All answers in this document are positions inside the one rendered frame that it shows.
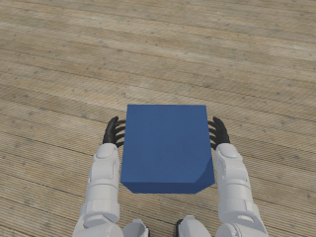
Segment robot left hand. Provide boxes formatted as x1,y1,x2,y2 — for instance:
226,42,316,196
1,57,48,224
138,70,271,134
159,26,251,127
102,116,126,148

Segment robot left forearm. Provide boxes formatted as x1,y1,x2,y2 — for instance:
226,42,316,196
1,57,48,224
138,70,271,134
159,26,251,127
72,143,120,237

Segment robot left shin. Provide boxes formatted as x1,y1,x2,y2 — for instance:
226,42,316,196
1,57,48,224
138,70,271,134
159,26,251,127
132,218,145,226

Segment carton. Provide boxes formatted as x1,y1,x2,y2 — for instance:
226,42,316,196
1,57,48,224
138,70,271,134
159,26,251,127
119,104,215,195

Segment robot right shin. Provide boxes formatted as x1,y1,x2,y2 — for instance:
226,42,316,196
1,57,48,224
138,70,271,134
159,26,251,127
182,215,195,222

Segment right robot upper arm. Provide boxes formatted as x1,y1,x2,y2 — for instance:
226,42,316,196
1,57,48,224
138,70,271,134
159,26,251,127
215,222,269,237

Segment robot shin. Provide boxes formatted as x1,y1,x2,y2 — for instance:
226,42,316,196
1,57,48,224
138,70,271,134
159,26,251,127
182,215,195,222
132,218,145,226

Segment robot right forearm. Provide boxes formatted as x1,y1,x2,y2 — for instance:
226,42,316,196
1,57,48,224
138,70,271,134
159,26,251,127
213,143,270,237

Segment robot right hand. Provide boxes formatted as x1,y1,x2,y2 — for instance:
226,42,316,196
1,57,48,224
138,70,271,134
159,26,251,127
207,117,231,150

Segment left robot upper arm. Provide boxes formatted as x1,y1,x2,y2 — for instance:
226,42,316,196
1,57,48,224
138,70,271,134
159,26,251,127
73,222,124,237

